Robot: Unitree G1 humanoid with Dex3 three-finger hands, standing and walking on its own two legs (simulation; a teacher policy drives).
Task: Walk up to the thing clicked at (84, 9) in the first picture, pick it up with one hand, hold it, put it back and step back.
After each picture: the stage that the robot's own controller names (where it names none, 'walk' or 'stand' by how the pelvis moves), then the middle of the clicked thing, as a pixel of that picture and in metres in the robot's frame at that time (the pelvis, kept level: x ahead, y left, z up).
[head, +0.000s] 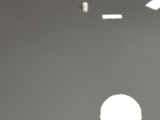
stand; (85, 7) +2.16 -0.09 -0.72
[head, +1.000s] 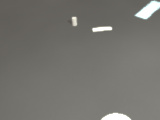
walk; (74, 21) +2.03 +0.19 -0.71
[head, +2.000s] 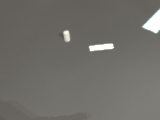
walk; (66, 36) +1.42 +0.27 -0.72
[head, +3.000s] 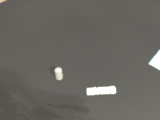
walk; (58, 73) +0.91 +0.23 -0.70
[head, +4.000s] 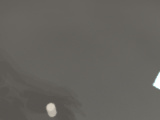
walk; (51, 110) +0.54 +0.22 -0.71
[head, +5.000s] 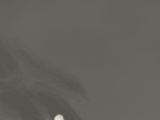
stand; out of the picture +0.43 +0.20 -0.71
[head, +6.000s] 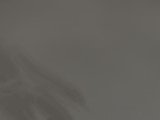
stand; out of the picture +0.39 +0.21 -0.72
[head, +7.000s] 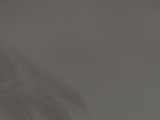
stand; out of the picture +0.39 +0.21 -0.73
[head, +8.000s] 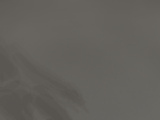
stand; out of the picture +0.38 +0.21 -0.73
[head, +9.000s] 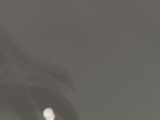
go down; (49, 114) +0.40 +0.21 -0.68
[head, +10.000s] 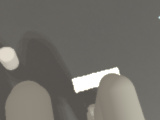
go down; (9, 59) +0.46 +0.26 -0.28
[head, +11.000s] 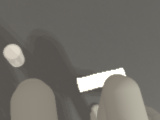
close in; (14, 56) +0.45 +0.26 -0.28
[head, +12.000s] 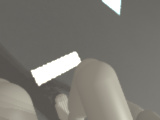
close in; out of the picture +0.44 +0.29 -0.22
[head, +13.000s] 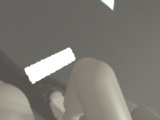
close; out of the picture +0.43 +0.30 -0.22
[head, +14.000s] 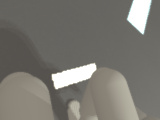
lift; out of the picture +0.38 +0.29 -0.17
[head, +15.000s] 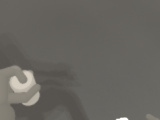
lift; (26, 89) +0.33 +0.19 +0.00
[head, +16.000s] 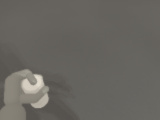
hold; (36, 91) +0.33 +0.17 +0.00
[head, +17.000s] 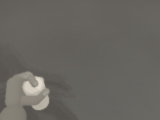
hold; (37, 93) +0.32 +0.17 -0.01
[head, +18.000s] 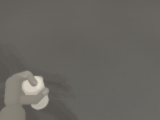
crouch; (36, 93) +0.32 +0.18 +0.00
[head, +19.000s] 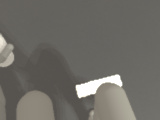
crouch; out of the picture +0.46 +0.24 -0.09
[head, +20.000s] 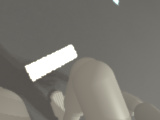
lower; out of the picture +0.43 +0.31 -0.23
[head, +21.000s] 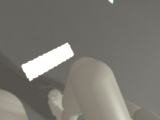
lower; out of the picture +0.44 +0.31 -0.22
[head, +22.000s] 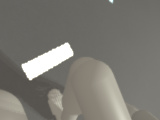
lower; out of the picture +0.44 +0.31 -0.23
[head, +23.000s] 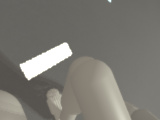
lower; out of the picture +0.44 +0.31 -0.23
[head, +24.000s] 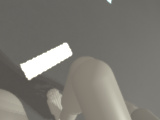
loosen; out of the picture +0.44 +0.31 -0.23
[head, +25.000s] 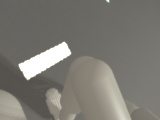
withdraw; out of the picture +0.44 +0.31 -0.23
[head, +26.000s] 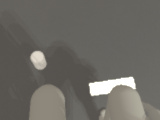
walk; (39, 60) +0.49 +0.23 -0.37
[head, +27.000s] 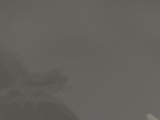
stand; out of the picture +0.41 +0.19 -0.66
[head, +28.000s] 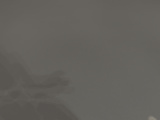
stand; out of the picture +0.42 +0.21 -0.67
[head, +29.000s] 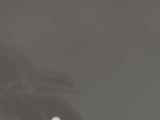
stand; out of the picture +0.42 +0.21 -0.67
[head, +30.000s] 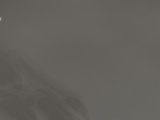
stand; out of the picture +0.43 +0.20 -0.72
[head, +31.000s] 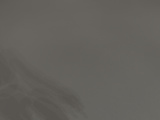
stand; out of the picture +0.40 +0.21 -0.73
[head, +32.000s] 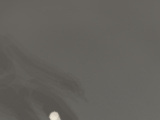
walk; (55, 118) +0.42 +0.22 -0.71
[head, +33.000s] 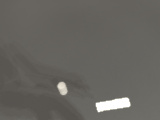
walk; (62, 88) +0.62 +0.22 -0.70
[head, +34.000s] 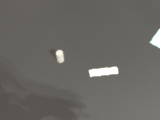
walk; (60, 56) +0.95 +0.19 -0.70
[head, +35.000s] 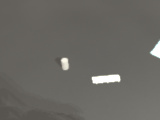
stand; (65, 64) +1.02 +0.18 -0.71
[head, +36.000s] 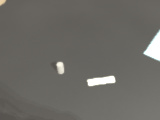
stand; (60, 68) +1.03 +0.21 -0.72
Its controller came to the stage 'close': yes
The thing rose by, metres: 0.71
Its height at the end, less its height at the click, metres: +0.00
